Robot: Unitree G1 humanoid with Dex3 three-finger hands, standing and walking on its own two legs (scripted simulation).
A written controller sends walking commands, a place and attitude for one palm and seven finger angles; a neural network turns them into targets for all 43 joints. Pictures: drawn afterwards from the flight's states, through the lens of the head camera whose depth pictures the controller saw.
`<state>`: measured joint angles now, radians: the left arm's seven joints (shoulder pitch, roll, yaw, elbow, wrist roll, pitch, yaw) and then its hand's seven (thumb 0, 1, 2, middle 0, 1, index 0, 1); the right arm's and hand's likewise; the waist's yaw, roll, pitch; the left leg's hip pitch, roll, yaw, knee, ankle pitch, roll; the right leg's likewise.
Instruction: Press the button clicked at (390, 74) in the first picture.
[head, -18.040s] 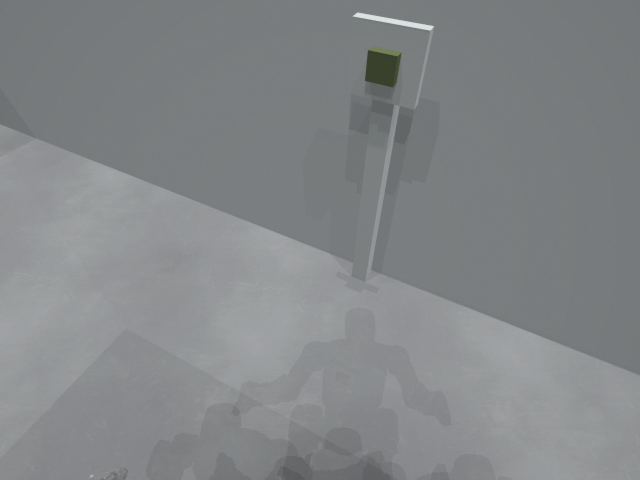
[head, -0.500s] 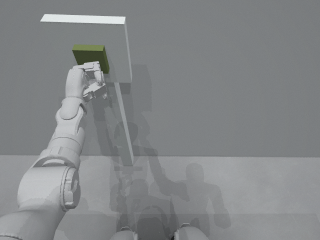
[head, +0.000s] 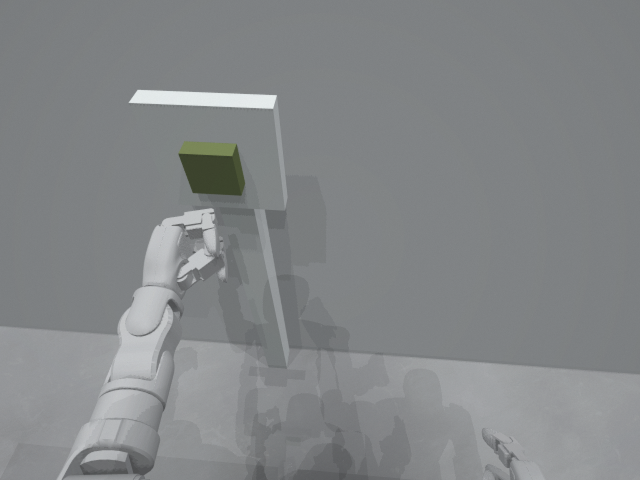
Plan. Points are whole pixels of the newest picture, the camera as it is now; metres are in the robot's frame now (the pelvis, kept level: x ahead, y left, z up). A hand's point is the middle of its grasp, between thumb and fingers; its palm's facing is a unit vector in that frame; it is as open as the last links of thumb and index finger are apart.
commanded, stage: pull the fist back off the button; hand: left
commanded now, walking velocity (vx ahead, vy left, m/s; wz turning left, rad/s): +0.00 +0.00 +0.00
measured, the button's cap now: (214, 167) +0.49 +0.16 +0.12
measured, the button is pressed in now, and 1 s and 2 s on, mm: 0 0 0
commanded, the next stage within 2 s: draw the hand back to the body in 0.18 s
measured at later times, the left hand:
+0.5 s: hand (203, 270) +0.33 +0.15 +0.11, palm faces -0.06 -1.00 -0.03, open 3.1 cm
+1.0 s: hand (108, 338) +0.23 +0.20 +0.14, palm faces +0.23 -0.94 -0.24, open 3.1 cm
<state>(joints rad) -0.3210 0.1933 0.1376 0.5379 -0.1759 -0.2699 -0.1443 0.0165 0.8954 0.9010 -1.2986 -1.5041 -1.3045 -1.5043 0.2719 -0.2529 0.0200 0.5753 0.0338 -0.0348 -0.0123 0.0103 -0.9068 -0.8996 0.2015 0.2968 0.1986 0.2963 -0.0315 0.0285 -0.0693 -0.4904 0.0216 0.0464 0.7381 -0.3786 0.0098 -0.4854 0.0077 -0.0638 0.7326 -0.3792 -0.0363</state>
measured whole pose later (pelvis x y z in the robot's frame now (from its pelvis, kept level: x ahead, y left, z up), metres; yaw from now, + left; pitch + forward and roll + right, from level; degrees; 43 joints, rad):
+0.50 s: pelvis +0.00 -0.01 +0.01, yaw +0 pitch +5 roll +1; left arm -0.13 0.21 0.15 0.30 -0.22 -0.19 -0.20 0.02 0.90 0.90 -1.30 -1.50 -1.30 -1.50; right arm 0.28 -0.25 0.04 0.57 0.04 -0.05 -0.02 0.01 -0.91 -0.90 0.20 0.30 0.20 0.30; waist -0.02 0.04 -0.07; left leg -0.39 0.02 0.05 0.67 -0.36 0.00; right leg -0.40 0.01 -0.06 0.69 -0.37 -0.04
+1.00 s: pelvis -0.01 +0.00 +0.03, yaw +1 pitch -4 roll +0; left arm 0.26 0.26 0.12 -0.18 -0.08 -0.06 0.04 0.02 0.89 0.90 -1.30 -1.50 -1.31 -1.50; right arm 0.17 -0.23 0.06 0.60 0.01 -0.10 -0.08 0.01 -0.90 -0.90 0.20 0.30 0.20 0.30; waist 0.04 0.05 0.01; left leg -0.15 0.01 0.04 0.47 -0.26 0.01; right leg -0.13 0.01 -0.07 0.45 -0.26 -0.03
